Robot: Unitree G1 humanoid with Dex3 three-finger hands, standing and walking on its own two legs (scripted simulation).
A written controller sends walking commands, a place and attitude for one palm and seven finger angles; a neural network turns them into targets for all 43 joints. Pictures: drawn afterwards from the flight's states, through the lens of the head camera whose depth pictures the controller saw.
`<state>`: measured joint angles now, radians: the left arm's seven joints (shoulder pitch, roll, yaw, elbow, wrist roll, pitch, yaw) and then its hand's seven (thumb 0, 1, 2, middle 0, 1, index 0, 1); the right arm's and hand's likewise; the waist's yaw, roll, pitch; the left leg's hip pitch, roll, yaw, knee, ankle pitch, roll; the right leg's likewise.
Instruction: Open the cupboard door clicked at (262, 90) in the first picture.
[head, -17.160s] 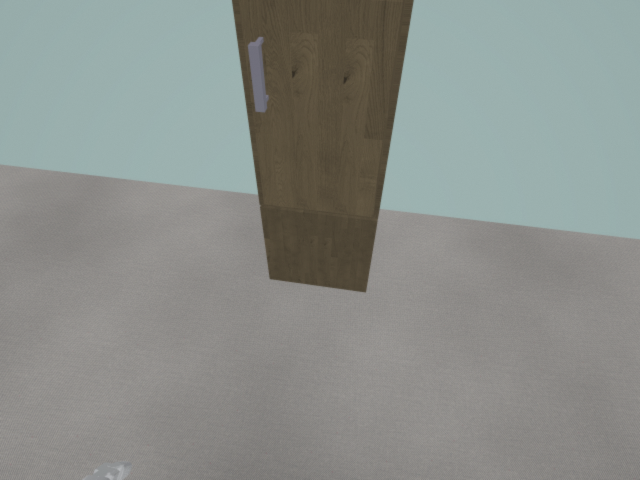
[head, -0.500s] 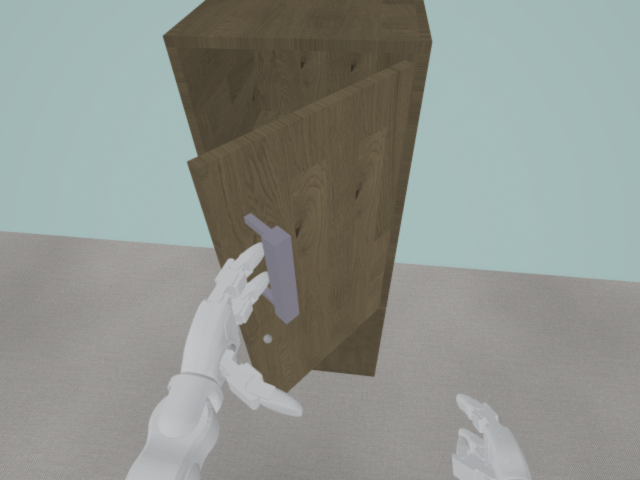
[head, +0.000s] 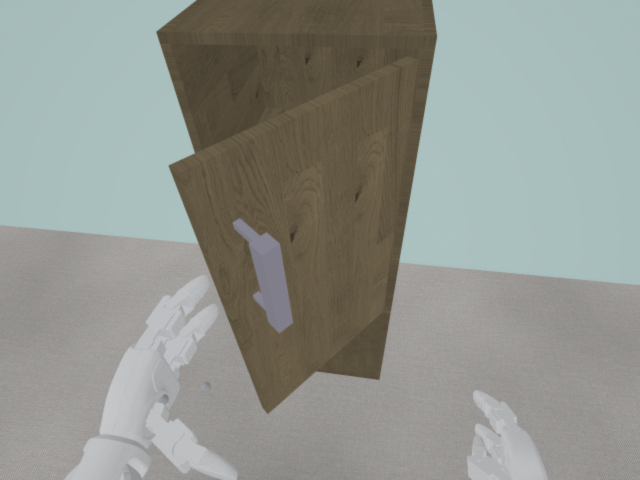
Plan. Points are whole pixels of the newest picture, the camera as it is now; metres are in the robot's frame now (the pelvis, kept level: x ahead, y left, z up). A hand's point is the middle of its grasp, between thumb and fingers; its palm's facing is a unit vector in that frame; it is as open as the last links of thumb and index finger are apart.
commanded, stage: slide the hand sideways off the handle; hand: left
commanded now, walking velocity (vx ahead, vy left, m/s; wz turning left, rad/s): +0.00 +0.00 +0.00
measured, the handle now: (262, 277) +0.33 +0.10 +0.11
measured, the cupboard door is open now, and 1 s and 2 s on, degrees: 51 51 51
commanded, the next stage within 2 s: draw the hand back to the body in 0.08 s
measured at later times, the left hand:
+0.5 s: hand (146, 395) +0.18 +0.18 +0.12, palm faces -0.06 -0.99 -0.08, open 16.3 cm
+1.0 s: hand (63, 371) +0.18 +0.25 +0.14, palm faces +0.30 -0.90 -0.32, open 13.7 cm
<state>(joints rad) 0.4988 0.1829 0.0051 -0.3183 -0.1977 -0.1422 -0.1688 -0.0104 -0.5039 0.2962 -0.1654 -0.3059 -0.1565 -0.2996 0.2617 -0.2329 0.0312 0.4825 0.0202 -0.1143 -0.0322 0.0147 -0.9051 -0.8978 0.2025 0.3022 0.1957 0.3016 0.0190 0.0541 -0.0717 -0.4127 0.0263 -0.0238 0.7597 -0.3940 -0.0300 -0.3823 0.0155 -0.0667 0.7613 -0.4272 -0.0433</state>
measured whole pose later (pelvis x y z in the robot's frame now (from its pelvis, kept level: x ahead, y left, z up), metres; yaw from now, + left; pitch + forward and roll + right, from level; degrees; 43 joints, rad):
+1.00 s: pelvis -0.01 +0.04 +0.02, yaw -1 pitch -3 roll -1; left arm 0.53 0.30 0.16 -0.45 -0.05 -0.04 0.11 -0.01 -0.06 0.48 -0.17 -0.30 -0.17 -0.30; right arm 0.23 -0.21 0.06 0.59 0.00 -0.16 -0.09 0.01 -0.90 -0.90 0.20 0.30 0.20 0.30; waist 0.06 0.04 0.01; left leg -0.22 0.00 0.01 0.56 -0.30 0.02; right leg -0.17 -0.01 -0.03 0.51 -0.29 0.01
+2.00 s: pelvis +0.00 +0.02 +0.03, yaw -2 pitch -3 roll -1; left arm 0.47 0.35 0.37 -0.37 -0.05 -0.12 0.11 0.02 0.88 0.89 -0.21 -0.30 -0.21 -0.30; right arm 0.17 -0.23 0.01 0.62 0.00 -0.06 -0.07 0.01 -0.90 -0.90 0.20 0.30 0.20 0.30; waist 0.05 0.08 0.01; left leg -0.15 0.04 0.02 0.44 -0.24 -0.01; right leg -0.09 0.04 -0.03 0.35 -0.21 -0.02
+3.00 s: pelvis -0.20 +0.08 +0.03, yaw -4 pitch +2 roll -4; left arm 0.57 0.44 0.45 -0.61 -0.05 -0.20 0.17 0.02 0.89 0.90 -0.21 -0.30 -0.21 -0.30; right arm 0.17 -0.15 0.01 0.61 -0.01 -0.14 -0.04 0.01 -0.90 -0.90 0.21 0.30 0.20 0.30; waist 0.01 0.00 0.03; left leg -0.41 0.05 0.03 0.40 -0.02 0.05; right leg -0.31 0.06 -0.01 0.88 -0.50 0.02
